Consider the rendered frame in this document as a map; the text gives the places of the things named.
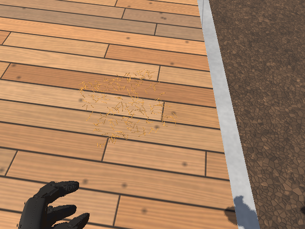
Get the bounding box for robot left hand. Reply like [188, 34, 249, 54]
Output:
[16, 180, 90, 229]

